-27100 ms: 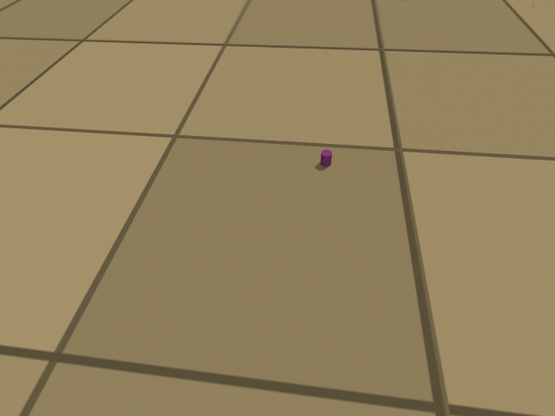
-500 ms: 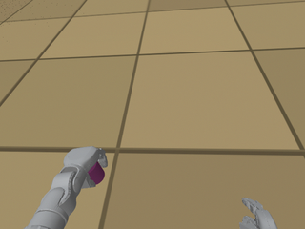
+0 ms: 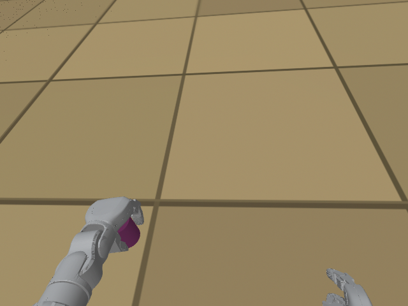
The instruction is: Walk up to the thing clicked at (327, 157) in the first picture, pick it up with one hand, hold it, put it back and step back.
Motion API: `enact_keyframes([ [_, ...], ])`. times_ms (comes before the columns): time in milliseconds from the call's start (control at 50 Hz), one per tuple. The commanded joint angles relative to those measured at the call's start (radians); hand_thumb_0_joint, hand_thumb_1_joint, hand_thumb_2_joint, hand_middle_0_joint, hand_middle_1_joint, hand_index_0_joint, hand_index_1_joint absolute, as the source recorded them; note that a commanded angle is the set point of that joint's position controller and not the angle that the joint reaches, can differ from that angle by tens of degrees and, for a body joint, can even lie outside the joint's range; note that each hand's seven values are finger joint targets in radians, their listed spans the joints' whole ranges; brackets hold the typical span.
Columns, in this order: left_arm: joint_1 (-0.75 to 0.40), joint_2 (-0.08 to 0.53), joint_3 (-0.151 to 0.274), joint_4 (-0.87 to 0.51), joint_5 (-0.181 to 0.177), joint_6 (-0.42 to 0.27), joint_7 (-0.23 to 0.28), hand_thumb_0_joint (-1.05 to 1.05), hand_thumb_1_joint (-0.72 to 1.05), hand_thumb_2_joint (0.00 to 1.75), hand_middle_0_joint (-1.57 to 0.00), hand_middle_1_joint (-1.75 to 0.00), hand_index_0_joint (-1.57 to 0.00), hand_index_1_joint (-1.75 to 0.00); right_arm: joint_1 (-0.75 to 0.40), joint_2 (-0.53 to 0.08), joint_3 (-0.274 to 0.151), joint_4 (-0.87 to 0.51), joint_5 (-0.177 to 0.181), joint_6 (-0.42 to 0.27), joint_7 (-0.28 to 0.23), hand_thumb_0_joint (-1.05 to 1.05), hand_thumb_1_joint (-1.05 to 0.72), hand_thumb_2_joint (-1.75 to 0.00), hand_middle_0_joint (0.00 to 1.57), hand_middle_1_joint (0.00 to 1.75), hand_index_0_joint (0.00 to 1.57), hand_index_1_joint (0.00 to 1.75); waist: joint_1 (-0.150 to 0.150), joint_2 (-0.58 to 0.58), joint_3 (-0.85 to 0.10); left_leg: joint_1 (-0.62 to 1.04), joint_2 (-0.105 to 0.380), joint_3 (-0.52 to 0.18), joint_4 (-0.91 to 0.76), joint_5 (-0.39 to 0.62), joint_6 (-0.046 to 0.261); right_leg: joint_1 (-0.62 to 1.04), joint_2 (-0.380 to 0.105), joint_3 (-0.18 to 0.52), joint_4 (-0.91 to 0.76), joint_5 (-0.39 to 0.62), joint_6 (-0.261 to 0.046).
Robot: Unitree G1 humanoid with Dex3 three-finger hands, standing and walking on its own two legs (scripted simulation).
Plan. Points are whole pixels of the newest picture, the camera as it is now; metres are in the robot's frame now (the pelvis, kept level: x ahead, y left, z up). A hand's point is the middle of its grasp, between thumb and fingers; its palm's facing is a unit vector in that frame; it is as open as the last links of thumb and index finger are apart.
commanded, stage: crouch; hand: left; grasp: from above
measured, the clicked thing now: (122, 229) +0.31 +0.22 -0.05
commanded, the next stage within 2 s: lower in 1.86 s
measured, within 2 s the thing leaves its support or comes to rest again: neither
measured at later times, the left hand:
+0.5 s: hand (140, 254) +0.31 +0.23 -0.22, palm faces -0.42 +0.03 -0.91, open 7.9 cm
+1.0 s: hand (159, 272) +0.33 +0.23 -0.45, palm faces -0.47 -0.01 -0.88, open 7.9 cm
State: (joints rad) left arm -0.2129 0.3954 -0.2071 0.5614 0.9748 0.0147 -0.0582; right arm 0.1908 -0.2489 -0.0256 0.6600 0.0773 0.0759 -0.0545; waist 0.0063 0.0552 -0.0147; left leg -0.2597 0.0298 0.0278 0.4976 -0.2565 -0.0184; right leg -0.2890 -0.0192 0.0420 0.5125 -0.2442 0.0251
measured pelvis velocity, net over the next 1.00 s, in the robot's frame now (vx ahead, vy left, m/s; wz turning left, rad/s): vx -0.08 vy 0.01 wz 0.00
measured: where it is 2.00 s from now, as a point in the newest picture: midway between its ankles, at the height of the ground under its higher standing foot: outside the picture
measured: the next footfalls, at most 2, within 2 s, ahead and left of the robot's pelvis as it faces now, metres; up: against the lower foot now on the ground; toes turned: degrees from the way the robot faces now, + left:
none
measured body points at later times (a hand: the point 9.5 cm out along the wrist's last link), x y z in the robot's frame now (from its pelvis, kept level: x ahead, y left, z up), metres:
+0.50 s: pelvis -0.04 +0.01 -0.10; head +0.07 +0.02 +0.33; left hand +0.33 +0.22 -0.16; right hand +0.06 -0.28 -0.22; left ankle +0.00 +0.13 -0.74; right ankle +0.02 -0.14 -0.74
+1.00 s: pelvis -0.08 +0.01 -0.29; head +0.12 +0.04 +0.12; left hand +0.35 +0.22 -0.40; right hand -0.01 -0.25 -0.42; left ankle +0.00 +0.13 -0.74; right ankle +0.01 -0.13 -0.74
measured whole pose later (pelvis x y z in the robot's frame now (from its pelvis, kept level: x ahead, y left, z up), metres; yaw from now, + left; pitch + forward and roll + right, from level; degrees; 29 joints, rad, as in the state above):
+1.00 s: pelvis -0.08 +0.01 -0.29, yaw +0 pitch +36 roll -4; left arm -0.73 0.43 -0.07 1.25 1.18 -0.08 0.39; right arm 0.18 -0.22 -0.04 0.76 -0.07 -0.05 0.03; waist -0.16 0.04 -0.20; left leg -1.89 0.00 -0.06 1.91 -0.64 -0.01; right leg -1.86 -0.01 0.01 1.85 -0.62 0.05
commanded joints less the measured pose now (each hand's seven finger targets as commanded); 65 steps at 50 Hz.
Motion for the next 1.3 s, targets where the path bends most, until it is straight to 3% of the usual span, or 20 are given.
enact_keyframes([
  [0, -0.247, 0.182, 0.1, -0.133, 0.016, -0.02, 0.048, 0.0, 0.52, 0.64, -0.87, -0.72, -0.91, -0.68, -0.083, -0.121, -0.042, -0.135, -0.005, -0.043, -0.01, 0.0, -0.9, -0.9, 0.2, 0.3, 0.2, 0.3, -0.003, -0.092, -0.192, 0.08, -0.047, 0.012, -0.044, 0.199, 0.033, 0.034, 0.041, -0.036, -0.071, 0.159, -0.027],
  [80, -0.27, 0.165, 0.11, -0.043, 0.051, -0.048, 0.127, 0.0, 0.5, 0.63, -0.87, -0.69, -0.9, -0.66, -0.072, -0.118, -0.044, -0.128, -0.014, -0.035, -0.005, 0.0, -0.9, -0.9, 0.2, 0.3, 0.2, 0.3, -0.019, -0.089, -0.159, 0.009, -0.051, 0.011, -0.001, 0.161, 0.029, -0.044, 0.036, -0.039, -0.035, 0.124, -0.031],
  [140, -0.337, 0.157, 0.112, 0.01, 0.08, -0.056, 0.205, 0.0, 0.51, 0.62, -0.87, -0.7, -0.91, -0.66, -0.048, -0.124, -0.056, -0.104, -0.029, -0.03, 0.005, 0.0, -0.9, -0.9, 0.2, 0.3, 0.2, 0.3, -0.035, -0.079, -0.196, -0.049, -0.053, 0.013, 0.073, 0.131, 0.026, -0.107, 0.034, -0.04, 0.022, 0.102, -0.028],
  [220, -0.442, 0.142, 0.087, 0.132, 0.13, -0.062, 0.296, 0.0, 0.57, 0.6, -0.9, -0.72, -0.95, -0.67, 0.0, -0.137, -0.078, -0.057, -0.047, -0.035, 0.017, 0.0, -0.9, -0.9, 0.2, 0.3, 0.2, 0.3, -0.066, -0.059, -0.292, -0.177, -0.051, 0.011, 0.244, 0.136, 0.017, -0.245, 0.035, -0.037, 0.181, 0.12, -0.029],
  [280, -0.477, 0.11, 0.074, 0.23, 0.16, -0.065, 0.354, 0.0, 0.59, 0.6, -0.93, -0.7, -0.97, -0.66, 0.034, -0.134, -0.087, -0.054, -0.06, -0.039, 0.03, 0.0, -0.9, -0.9, 0.2, 0.3, 0.2, 0.3, -0.072, -0.068, -0.352, -0.332, -0.052, 0.006, 0.371, 0.082, 0.017, -0.348, 0.033, -0.033, 0.294, 0.08, -0.034],
  [340, -0.517, 0.1, 0.074, 0.327, 0.175, -0.06, 0.397, 0.0, 0.67, 0.59, -0.96, -0.75, -1.02, -0.69, 0.048, -0.142, -0.097, -0.049, -0.069, -0.045, 0.035, 0.0, -0.91, -0.9, 0.2, 0.3, 0.2, 0.3, -0.081, -0.061, -0.409, -0.47, -0.051, 0.005, 0.481, 0.032, 0.018, -0.455, 0.032, -0.037, 0.396, 0.036, -0.036],
  [380, -0.577, 0.134, 0.094, 0.357, 0.185, -0.059, 0.424, 0.0, 0.67, 0.63, -0.97, -0.75, -1.03, -0.7, 0.062, -0.154, -0.103, -0.033, -0.075, -0.055, 0.035, 0.0, -0.91, -0.9, 0.2, 0.3, 0.2, 0.3, -0.081, -0.035, -0.464, -0.544, -0.046, 0.001, 0.553, 0.006, 0.02, -0.545, 0.036, -0.047, 0.473, 0.006, -0.04],
  [460, -0.612, 0.145, 0.114, 0.423, 0.197, -0.049, 0.465, 0.0, 0.66, 0.64, -0.97, -0.73, -1.02, -0.68, 0.083, -0.161, -0.108, -0.014, -0.093, -0.075, 0.029, 0.0, -0.9, -0.9, 0.2, 0.3, 0.2, 0.3, -0.092, 0.018, -0.558, -0.685, -0.043, -0.015, 0.687, -0.046, 0.023, -0.719, 0.037, -0.063, 0.625, -0.046, -0.049],
  [580, -0.707, 0.191, 0.155, 0.425, 0.193, -0.027, 0.492, 0.0, 0.63, 0.62, -0.97, -0.67, -1.01, -0.64, 0.106, -0.174, -0.117, 0.01, -0.112, -0.096, 0.021, 0.0, -0.9, -0.9, 0.2, 0.3, 0.2, 0.3, -0.109, 0.048, -0.705, -0.828, -0.031, -0.052, 0.83, -0.106, 0.022, -0.895, 0.036, -0.084, 0.812, -0.101, -0.056],
  [660, -0.767, 0.18, 0.154, 0.469, 0.174, -0.018, 0.486, 0.0, 0.59, 0.64, -0.94, -0.71, -0.98, -0.67, 0.104, -0.181, -0.115, 0.022, -0.124, -0.112, 0.023, 0.0, -0.9, -0.9, 0.2, 0.3, 0.2, 0.3, -0.139, 0.066, -0.691, -0.922, -0.023, -0.081, 0.882, -0.23, 0.014, -1.05, 0.034, -0.096, 0.901, -0.205, -0.059],
  [700, -0.767, 0.199, 0.163, 0.495, 0.177, -0.022, 0.479, 0.0, 0.58, 0.63, -0.92, -0.7, -0.96, -0.66, 0.104, -0.186, -0.112, 0.027, -0.126, -0.117, 0.026, 0.0, -0.9, -0.9, 0.2, 0.3, 0.2, 0.3, -0.137, 0.061, -0.71, -0.965, -0.026, -0.088, 0.923, -0.245, 0.014, -1.093, 0.034, -0.104, 0.952, -0.225, -0.062],
  [820, -0.823, 0.188, 0.156, 0.536, 0.171, -0.065, 0.459, 0.0, 0.63, 0.68, -0.97, -0.7, -1.0, -0.67, 0.117, -0.186, -0.104, 0.031, -0.134, -0.14, 0.046, 0.0, -0.9, -0.9, 0.2, 0.3, 0.2, 0.3, -0.179, 0.029, -0.721, -1.14, -0.042, -0.088, 1.05, -0.357, 0.03, -1.212, 0.031, -0.109, 1.039, -0.322, -0.06],
  [840, -0.804, 0.205, 0.166, 0.554, 0.174, -0.07, 0.461, 0.0, 0.65, 0.66, -0.97, -0.7, -1.01, -0.66, 0.119, -0.187, -0.102, 0.035, -0.135, -0.145, 0.05, 0.0, -0.9, -0.9, 0.2, 0.3, 0.2, 0.3, -0.173, 0.013, -0.727, -1.147, -0.044, -0.09, 1.068, -0.37, 0.031, -1.229, 0.029, -0.108, 1.051, -0.334, -0.059],
  [960, -0.897, 0.246, 0.187, 0.516, 0.211, -0.102, 0.512, 0.0, 0.64, 0.71, -0.97, -0.72, -1.0, -0.69, 0.119, -0.193, -0.085, 0.055, -0.149, -0.162, 0.073, 0.0, -0.9, -0.9, 0.2, 0.3, 0.2, 0.3, -0.178, 0.143, -0.807, -1.149, -0.047, -0.082, 1.161, -0.333, 0.022, -1.349, 0.023, -0.116, 1.16, -0.298, -0.066],
  [1020, -0.895, 0.278, 0.218, 0.551, 0.23, -0.101, 0.543, 0.0, 0.61, 0.72, -0.96, -0.7, -0.99, -0.67, 0.137, -0.201, -0.081, 0.066, -0.16, -0.168, 0.087, 0.0, -0.9, -0.9, 0.2, 0.3, 0.2, 0.3, -0.187, 0.132, -0.816, -1.164, -0.045, -0.072, 1.223, -0.272, 0.023, -1.365, 0.017, -0.117, 1.206, -0.245, -0.063],
  [1040, -0.917, 0.263, 0.209, 0.558, 0.232, -0.099, 0.549, 0.0, 0.62, 0.72, -0.97, -0.71, -1.0, -0.68, 0.141, -0.199, -0.079, 0.071, -0.168, -0.172, 0.092, 0.0, -0.91, -0.9, 0.2, 0.3, 0.2, 0.3, -0.203, 0.143, -0.822, -1.178, -0.045, -0.063, 1.253, -0.246, 0.025, -1.369, 0.016, -0.116, 1.216, -0.218, -0.06],
  [1100, -0.931, 0.31, 0.241, 0.563, 0.244, -0.099, 0.567, 0.0, 0.6, 0.72, -0.95, -0.71, -0.98, -0.68, 0.144, -0.202, -0.081, 0.079, -0.175, -0.171, 0.102, 0.0, -0.91, -0.9, 0.2, 0.3, 0.2, 0.3, -0.189, 0.158, -0.841, -1.215, -0.048, -0.045, 1.303, -0.21, 0.03, -1.378, 0.021, -0.117, 1.253, -0.184, -0.059],
  [1140, -0.869, 0.258, 0.223, 0.625, 0.234, -0.089, 0.561, 0.0, 0.6, 0.71, -0.96, -0.7, -0.99, -0.68, 0.138, -0.191, -0.076, 0.071, -0.181, -0.171, 0.113, 0.0, -0.91, -0.9, 0.2, 0.3, 0.2, 0.3, -0.193, 0.138, -0.823, -1.241, -0.049, -0.039, 1.324, -0.201, 0.032, -1.371, 0.023, -0.119, 1.265, -0.175, -0.058],
  [1180, -0.855, 0.251, 0.22, 0.634, 0.225, -0.087, 0.549, 0.0, 0.6, 0.72, -0.95, -0.71, -0.98, -0.68, 0.134, -0.194, -0.083, 0.071, -0.184, -0.169, 0.122, 0.0, -0.91, -0.9, 0.2, 0.3, 0.2, 0.3, -0.191, 0.131, -0.823, -1.27, -0.049, -0.029, 1.354, -0.18, 0.038, -1.354, 0.027, -0.117, 1.278, -0.144, -0.053],
  [1280, -0.878, 0.281, 0.231, 0.61, 0.205, -0.094, 0.523, 0.0, 0.62, 0.74, -0.96, -0.73, -0.99, -0.7, 0.131, -0.194, -0.09, 0.073, -0.187, -0.157, 0.134, 0.0, -0.91, -0.9, 0.2, 0.3, 0.2, 0.3, -0.191, 0.114, -0.824, -1.344, -0.048, -0.028, 1.403, -0.207, 0.043, -1.368, 0.035, -0.124, 1.324, -0.167, -0.051],
])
